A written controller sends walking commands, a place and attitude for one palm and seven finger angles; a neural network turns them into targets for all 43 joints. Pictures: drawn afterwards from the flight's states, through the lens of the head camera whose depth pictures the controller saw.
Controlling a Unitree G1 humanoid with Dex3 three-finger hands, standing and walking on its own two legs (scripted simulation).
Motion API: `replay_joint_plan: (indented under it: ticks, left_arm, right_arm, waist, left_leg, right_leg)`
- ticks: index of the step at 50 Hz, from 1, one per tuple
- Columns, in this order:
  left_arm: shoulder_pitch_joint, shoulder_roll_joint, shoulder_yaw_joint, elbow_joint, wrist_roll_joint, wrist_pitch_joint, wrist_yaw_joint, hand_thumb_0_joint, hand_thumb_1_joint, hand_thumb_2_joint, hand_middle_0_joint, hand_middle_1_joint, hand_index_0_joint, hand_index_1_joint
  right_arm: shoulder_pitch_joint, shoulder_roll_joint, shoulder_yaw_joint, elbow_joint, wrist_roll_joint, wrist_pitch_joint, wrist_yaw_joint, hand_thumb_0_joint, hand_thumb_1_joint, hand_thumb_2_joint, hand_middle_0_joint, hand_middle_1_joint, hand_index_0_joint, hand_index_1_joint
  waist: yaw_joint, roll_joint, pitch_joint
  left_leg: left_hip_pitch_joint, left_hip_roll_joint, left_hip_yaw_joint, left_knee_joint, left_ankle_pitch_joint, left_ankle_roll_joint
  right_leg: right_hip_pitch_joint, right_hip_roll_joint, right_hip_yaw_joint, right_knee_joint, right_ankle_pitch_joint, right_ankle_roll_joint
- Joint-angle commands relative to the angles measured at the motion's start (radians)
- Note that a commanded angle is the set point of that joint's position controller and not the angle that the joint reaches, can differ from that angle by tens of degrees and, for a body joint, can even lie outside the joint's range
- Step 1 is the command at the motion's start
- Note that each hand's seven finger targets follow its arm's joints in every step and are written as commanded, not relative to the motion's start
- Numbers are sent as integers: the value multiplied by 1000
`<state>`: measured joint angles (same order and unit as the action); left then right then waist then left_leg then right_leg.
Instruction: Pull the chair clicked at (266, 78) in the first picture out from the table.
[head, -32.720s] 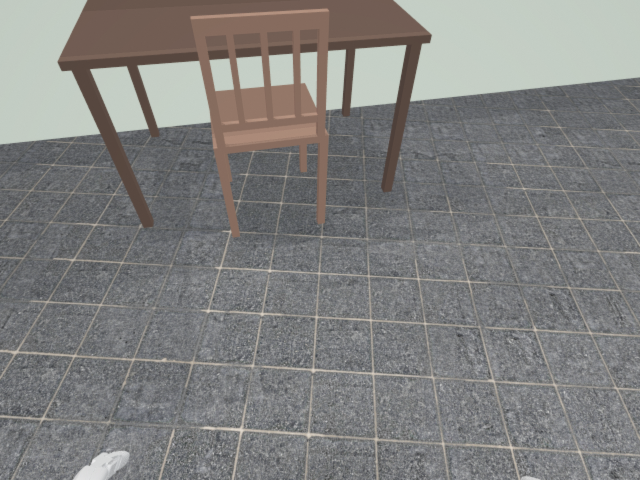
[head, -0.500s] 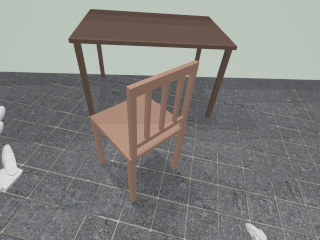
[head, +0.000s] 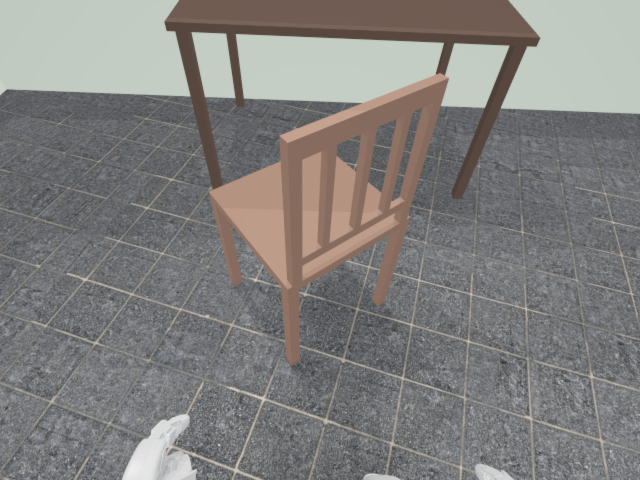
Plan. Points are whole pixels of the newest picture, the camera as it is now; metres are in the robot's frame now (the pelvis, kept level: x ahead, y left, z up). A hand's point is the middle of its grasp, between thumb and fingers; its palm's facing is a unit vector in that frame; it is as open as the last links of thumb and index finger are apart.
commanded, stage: let the arm hang, fingers relaxed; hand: left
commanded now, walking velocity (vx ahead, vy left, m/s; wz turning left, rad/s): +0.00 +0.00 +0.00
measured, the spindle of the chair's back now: (361, 181) +0.70 -0.09 -0.08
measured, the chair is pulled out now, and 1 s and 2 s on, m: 0.60 0.60 0.60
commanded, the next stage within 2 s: look to check the result in 0.88 s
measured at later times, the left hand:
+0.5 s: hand out of the picture +0.05 +0.19 -0.14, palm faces +0.04 -0.97 -0.25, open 7.4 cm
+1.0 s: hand out of the picture +0.01 +0.15 -0.16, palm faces +0.05 -0.99 -0.16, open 7.4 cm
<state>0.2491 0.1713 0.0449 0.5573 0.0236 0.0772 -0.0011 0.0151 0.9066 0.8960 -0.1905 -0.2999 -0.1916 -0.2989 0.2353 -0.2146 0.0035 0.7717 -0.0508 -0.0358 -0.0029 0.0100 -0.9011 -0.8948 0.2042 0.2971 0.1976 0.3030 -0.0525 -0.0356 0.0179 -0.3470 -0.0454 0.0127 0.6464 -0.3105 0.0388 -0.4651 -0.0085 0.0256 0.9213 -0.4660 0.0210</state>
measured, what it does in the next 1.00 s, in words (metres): steps on the spot: right foot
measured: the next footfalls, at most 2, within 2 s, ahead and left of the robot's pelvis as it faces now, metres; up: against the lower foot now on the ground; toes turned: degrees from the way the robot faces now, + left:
right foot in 0.06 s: +0.07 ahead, -0.12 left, +0.00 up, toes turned +1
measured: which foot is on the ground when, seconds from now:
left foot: down 0.00-1.00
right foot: up 0.00-0.04, down 0.06-1.00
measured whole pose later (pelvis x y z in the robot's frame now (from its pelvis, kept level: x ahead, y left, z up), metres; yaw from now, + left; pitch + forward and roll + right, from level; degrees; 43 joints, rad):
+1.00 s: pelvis +0.02 -0.01 +0.02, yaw +0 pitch -2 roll +0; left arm 0.30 0.11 0.00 1.13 0.00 0.01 0.03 0.01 0.91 0.90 -0.20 -0.30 -0.20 -0.30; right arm 0.32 -0.13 0.00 1.11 -0.01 -0.01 -0.04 0.00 -0.90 -0.90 0.20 0.30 0.19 0.30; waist 0.00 0.01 0.04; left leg -0.16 -0.02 0.00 0.43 -0.24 0.02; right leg -0.17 0.02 0.01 0.43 -0.23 -0.01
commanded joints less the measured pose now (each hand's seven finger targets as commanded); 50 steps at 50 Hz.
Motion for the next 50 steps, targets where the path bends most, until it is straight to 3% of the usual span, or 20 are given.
replay_joint_plan:
  ticks: [1, 2, 3, 4, 5, 6, 7, 9, 11, 13, 16, 22, 27, 31, 42, 50]
  left_arm:
    - [136, 175, 25, 67, 0, -87, 4, 0, 900, 900, -200, -300, -200, -300]
    - [143, 222, 27, 106, 4, -94, 10, 0, 900, 900, -200, -300, -200, -300]
    - [106, 247, 18, 131, 2, -101, 9, 0, 900, 900, -200, -300, -200, -300]
    - [56, 253, 10, 146, 2, -99, 8, 0, 900, 900, -200, -300, -200, -300]
    - [29, 185, 22, 164, 6, -104, 7, 0, 900, 900, -200, -300, -200, -300]
    - [8, 159, 23, 181, 4, -108, 12, 0, 900, 900, -200, -300, -200, -300]
    - [-9, 148, 14, 206, -3, -107, 15, 0, 900, 900, -200, -300, -200, -300]
    - [-15, 124, 3, 251, -12, -101, 22, 0, 900, 900, -200, -300, -200, -300]
    - [-8, 108, -3, 293, -18, -89, 22, 0, 900, 900, -200, -300, -200, -300]
    - [16, 105, -5, 334, -21, -83, 23, 0, 900, 900, -200, -300, -200, -300]
    - [26, 98, -11, 382, -21, -81, 24, 0, 900, 900, -200, -300, -200, -300]
    - [31, 94, -18, 442, -22, -78, 27, 0, 900, 900, -200, -300, -200, -300]
    - [49, 86, -20, 480, -21, -82, 31, 0, 900, 900, -200, -300, -200, -300]
    - [66, 71, -24, 506, -20, -82, 32, 0, 900, 900, -200, -300, -200, -300]
    - [106, 48, -27, 546, -20, -88, 34, 0, 900, 900, -200, -300, -200, -300]
    - [113, 37, -27, 553, -19, -86, 35, 0, 900, 900, -200, -300, -200, -300]
  right_arm:
    - [-18, -130, -48, -32, 28, -6, -17, 0, -900, -900, 200, 300, 200, 300]
    - [17, -90, -45, -25, 37, 0, -14, 0, -900, -900, 200, 300, 200, 300]
    - [51, -70, -42, -10, 43, 9, -12, 0, -900, -900, 200, 300, 200, 300]
    - [74, -60, -44, 11, 41, 21, -6, 0, -900, -900, 200, 300, 200, 300]
    - [74, -35, -51, 33, 31, 26, -9, 0, -900, -900, 200, 300, 200, 300]
    - [94, -29, -52, 56, 28, 29, -13, 0, -900, -900, 200, 300, 200, 300]
    - [113, -32, -50, 76, 30, 29, -15, 0, -900, -900, 200, 300, 200, 300]
    - [130, -32, -46, 113, 33, 29, -18, 0, -900, -900, 200, 300, 200, 300]
    - [109, -44, -42, 140, 30, 24, -22, 0, -900, -900, 200, 300, 200, 300]
    - [111, -50, -36, 160, 29, 19, -27, 0, -900, -900, 200, 300, 200, 300]
    - [125, -52, -33, 185, 31, 16, -33, 0, -900, -900, 200, 300, 200, 300]
    - [139, -43, -26, 234, 32, 21, -34, 0, -900, -900, 200, 300, 200, 300]
    - [153, -26, -21, 268, 35, 20, -36, 0, -900, -900, 200, 300, 200, 300]
    - [151, -14, -18, 285, 35, 24, -37, 0, -900, -900, 200, 300, 200, 300]
    - [160, 3, -17, 310, 37, 20, -44, 0, -900, -900, 200, 300, 200, 300]
    - [173, 8, -18, 317, 37, 22, -45, 0, -900, -900, 200, 300, 200, 300]
  waist:
    - [100, 130, -177]
    - [84, 7, -167]
    - [52, 1, -143]
    - [27, 57, -94]
    - [13, 47, -69]
    - [7, -13, -68]
    - [4, -37, -64]
    - [6, -9, -48]
    - [33, 96, 12]
    - [51, 98, 14]
    - [55, 35, -8]
    - [52, 23, 18]
    - [49, 1, 19]
    - [46, 21, 73]
    - [46, 58, 62]
    - [46, 41, 84]
  left_leg:
    - [21, 121, -119, -90, 335, 30]
    - [-47, 33, -47, -14, 51, -17]
    - [-27, 2, -14, 47, -119, -34]
    - [56, 15, -18, 61, -138, -29]
    - [75, 21, -32, 41, -72, -27]
    - [85, 38, -41, 10, 4, -25]
    - [119, 56, -52, -41, 75, -20]
    - [162, 83, -83, -146, 179, -10]
    - [109, 120, -125, -227, 194, 5]
    - [77, 139, -142, -273, 206, 15]
    - [96, 138, -132, -291, 200, 15]
    - [125, 129, -117, -314, 135, 14]
    - [152, 123, -103, -305, 171, 11]
    - [141, 119, -100, -315, 131, 9]
    - [162, 121, -97, -306, 157, 8]
    - [141, 122, -104, -316, 119, 8]
  right_leg:
    - [336, -26, 87, -399, 343, -27]
    - [363, -163, 286, -481, 403, -88]
    - [293, -277, 407, -577, 346, -170]
    - [186, -283, 365, -625, 225, -195]
    - [154, -229, 336, -607, 264, -193]
    - [169, -206, 296, -581, 348, -180]
    - [179, -185, 234, -560, 401, -161]
    - [173, -113, 139, -548, 357, -112]
    - [201, -65, 95, -531, 314, -83]
    - [272, -50, 69, -516, 342, -75]
    - [309, -55, 67, -530, 355, -73]
    - [281, -59, 73, -562, 297, -69]
    - [275, -66, 75, -568, 315, -66]
    - [238, -66, 80, -585, 265, -67]
    - [245, -68, 79, -587, 297, -66]
    - [238, -64, 75, -590, 261, -65]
